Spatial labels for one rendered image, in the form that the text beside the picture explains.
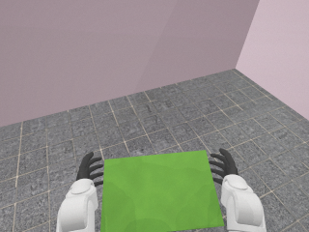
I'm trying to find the robot right hand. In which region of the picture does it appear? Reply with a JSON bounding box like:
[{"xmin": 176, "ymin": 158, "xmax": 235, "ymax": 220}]
[{"xmin": 209, "ymin": 148, "xmax": 239, "ymax": 186}]

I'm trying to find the robot right forearm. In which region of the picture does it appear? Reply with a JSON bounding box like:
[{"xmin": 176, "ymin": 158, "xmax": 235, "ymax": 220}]
[{"xmin": 220, "ymin": 174, "xmax": 267, "ymax": 232}]

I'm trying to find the robot left forearm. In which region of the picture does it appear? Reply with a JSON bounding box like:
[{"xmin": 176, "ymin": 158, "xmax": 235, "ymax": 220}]
[{"xmin": 56, "ymin": 178, "xmax": 98, "ymax": 232}]

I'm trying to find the robot left hand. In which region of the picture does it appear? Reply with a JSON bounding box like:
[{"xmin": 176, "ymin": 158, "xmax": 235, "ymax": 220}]
[{"xmin": 76, "ymin": 152, "xmax": 104, "ymax": 187}]

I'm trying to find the carton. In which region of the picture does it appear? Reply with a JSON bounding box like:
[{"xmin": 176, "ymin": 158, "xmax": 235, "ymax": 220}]
[{"xmin": 100, "ymin": 150, "xmax": 225, "ymax": 232}]

